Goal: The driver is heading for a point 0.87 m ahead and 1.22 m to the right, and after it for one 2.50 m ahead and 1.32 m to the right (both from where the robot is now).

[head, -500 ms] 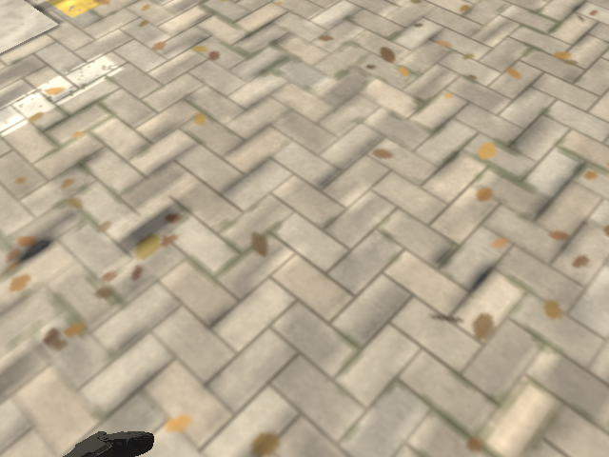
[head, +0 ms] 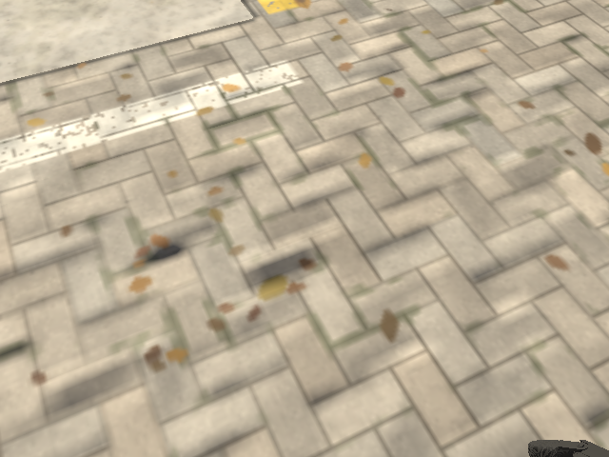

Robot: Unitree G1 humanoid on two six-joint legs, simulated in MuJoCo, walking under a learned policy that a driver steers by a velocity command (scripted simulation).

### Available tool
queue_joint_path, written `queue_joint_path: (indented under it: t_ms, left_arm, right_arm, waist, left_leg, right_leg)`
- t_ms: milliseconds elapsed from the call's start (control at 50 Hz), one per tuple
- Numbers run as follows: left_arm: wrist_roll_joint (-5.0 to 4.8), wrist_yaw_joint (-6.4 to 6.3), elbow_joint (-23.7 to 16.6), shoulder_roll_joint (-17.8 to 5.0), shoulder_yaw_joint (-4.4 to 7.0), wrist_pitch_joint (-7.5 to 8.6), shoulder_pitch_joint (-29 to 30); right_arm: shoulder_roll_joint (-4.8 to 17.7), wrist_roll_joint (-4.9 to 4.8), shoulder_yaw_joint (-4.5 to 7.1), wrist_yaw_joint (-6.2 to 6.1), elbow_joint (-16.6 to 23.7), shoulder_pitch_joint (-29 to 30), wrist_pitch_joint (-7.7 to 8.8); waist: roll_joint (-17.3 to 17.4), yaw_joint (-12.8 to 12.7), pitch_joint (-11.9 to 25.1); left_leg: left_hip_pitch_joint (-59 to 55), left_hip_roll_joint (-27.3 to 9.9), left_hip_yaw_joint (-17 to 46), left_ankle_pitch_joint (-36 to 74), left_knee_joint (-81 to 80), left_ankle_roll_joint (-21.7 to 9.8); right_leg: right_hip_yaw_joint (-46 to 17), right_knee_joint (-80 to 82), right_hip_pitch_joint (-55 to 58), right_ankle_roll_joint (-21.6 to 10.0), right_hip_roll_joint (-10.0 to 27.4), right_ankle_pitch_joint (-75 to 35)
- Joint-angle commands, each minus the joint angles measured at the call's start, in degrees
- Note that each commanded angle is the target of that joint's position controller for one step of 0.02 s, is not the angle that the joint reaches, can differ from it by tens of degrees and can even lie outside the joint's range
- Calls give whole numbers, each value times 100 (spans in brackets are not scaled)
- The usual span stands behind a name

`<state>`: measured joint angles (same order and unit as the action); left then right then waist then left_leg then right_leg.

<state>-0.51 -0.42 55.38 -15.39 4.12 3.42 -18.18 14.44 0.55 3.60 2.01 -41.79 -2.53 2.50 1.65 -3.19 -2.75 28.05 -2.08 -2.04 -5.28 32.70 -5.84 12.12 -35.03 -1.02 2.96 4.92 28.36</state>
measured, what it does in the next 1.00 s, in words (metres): walks ahead, turning right: right foot, then left foot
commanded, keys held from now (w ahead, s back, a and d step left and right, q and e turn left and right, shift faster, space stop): e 1.00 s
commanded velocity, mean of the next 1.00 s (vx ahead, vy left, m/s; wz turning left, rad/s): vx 0.07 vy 0.00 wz -0.45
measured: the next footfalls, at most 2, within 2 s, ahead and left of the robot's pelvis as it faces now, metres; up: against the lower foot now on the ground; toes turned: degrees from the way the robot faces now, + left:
right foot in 0.50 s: +0.13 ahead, -0.14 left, +0.00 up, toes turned -19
left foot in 0.98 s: +0.23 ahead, +0.06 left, +0.00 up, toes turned -36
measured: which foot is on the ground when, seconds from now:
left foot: down 0.00-0.50, up 0.52-0.96, down 0.98-1.00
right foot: up 0.00-0.48, down 0.50-0.98, up 1.00-1.00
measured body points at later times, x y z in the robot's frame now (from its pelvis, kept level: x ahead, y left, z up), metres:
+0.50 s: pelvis +0.10 -0.02 +0.02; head +0.12 -0.05 +0.46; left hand +0.29 +0.22 -0.09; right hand +0.16 -0.33 -0.11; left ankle +0.12 +0.10 -0.72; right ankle +0.09 -0.13 -0.72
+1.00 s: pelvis +0.12 -0.02 +0.02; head +0.16 -0.03 +0.46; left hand +0.41 +0.15 -0.09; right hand +0.10 -0.34 -0.09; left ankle +0.20 +0.08 -0.72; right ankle +0.09 -0.13 -0.72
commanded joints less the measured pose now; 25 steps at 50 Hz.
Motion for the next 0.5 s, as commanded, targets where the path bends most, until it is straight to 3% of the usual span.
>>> queue_joint_path:
  t_ms: [20, 40, 60, 80, 100, 140, 160, 200, 280, 400, 440, 480, 500]
  left_arm:
    - [-81, 93, -79, -435, -52, 204, -700]
    - [-340, 87, -206, -780, 70, 188, -176]
    - [-302, 30, -322, -723, 57, 140, 245]
    - [-179, -51, -263, -666, 80, 48, 423]
    - [-131, -105, -190, -600, 98, -98, 257]
    - [-87, -156, -139, -398, 104, -287, -27]
    - [-73, -185, -208, -391, 124, -337, -2]
    - [-31, -210, -397, -397, 146, -406, 226]
    - [-22, -123, -695, -400, 153, -507, 681]
    - [-31, 53, -1115, -483, 202, -596, 1168]
    - [-43, 126, -1194, -465, 215, -612, 1127]
    - [-12, 150, -1138, -519, 263, -598, 811]
    - [10, 79, -1096, -907, 395, -575, 556]
  right_arm:
    - [1413, 156, 337, -152, -76, -2187, 10]
    - [1273, 83, 330, -114, -177, -1977, 15]
    - [1024, -29, 266, -106, -181, -1460, 59]
    - [707, -39, 173, -119, -150, -1019, 96]
    - [515, 4, 118, -126, -145, -689, 120]
    - [497, 151, 117, -148, -185, -438, 191]
    - [590, 169, 141, -184, -208, -362, 209]
    - [728, 143, 186, -293, -279, -337, 186]
    - [809, 80, 219, -466, -378, -273, 34]
    - [1032, -27, 301, -484, -505, -344, -193]
    - [1117, -105, 335, -479, -510, -284, -255]
    - [1055, -204, 339, -476, -597, -358, -306]
    - [880, -128, 312, -443, -696, -665, -313]
  waist:
    - [886, 932, 3220]
    - [618, 933, 2660]
    - [382, 750, 1759]
    - [154, 585, 1231]
    - [253, 333, 999]
    - [268, 87, 927]
    - [281, 35, 867]
    - [325, 46, 796]
    - [407, 198, 659]
    - [444, 376, 528]
    - [491, 302, 568]
    - [358, 113, 655]
    - [-329, 125, 761]
  left_leg:
    - [-5076, -2520, 3148, 5698, -141, -1840]
    - [-4496, -2242, 2378, 4768, -537, -1658]
    - [-3700, -1896, 1812, 3702, -774, -1275]
    - [-2882, -1669, 1445, 3131, -1053, -1015]
    - [-2148, -1518, 1052, 2949, -1313, -874]
    - [-1434, -1464, 611, 2888, -1630, -846]
    - [-1344, -1478, 443, 2871, -1720, -879]
    - [-1436, -1545, 231, 2474, -1871, -896]
    - [-1582, -1545, -123, 953, -2122, -812]
    - [-2155, -1817, -261, 755, -1746, -658]
    - [-2341, -1867, -306, 1024, -1393, -493]
    - [-2204, -1630, -574, 933, -684, -58]
    - [-1751, -1185, -928, 340, 275, 374]
  right_leg:
    - [-2057, -4224, -2950, -47, -711, 1587]
    - [-1965, -4271, -3350, -68, -431, 1150]
    - [-1696, -3847, -3660, -102, -112, 711]
    - [-1631, -3564, -3507, -74, 74, 276]
    - [-1612, -3388, -3002, -46, 160, -11]
    - [-1532, -3174, -2372, -18, 103, -414]
    - [-1499, -3032, -2400, -6, 72, -532]
    - [-1497, -2613, -2652, 5, 116, -847]
    - [-1332, -1795, -2708, -4, 188, -1412]
    - [-944, -908, -2628, -157, 38, -930]
    - [-793, -387, -2391, -289, -66, -931]
    - [-662, 722, -1623, -550, -310, -1876]
    - [-1270, 1239, -912, -822, -97, -3395]
Velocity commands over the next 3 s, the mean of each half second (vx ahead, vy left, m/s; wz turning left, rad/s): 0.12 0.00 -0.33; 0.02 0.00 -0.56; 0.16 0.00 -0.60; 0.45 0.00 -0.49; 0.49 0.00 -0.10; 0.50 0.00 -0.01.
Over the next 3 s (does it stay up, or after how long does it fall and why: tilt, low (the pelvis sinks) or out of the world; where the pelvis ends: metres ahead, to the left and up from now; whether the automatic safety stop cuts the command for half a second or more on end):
stays up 0.52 -0.80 0.01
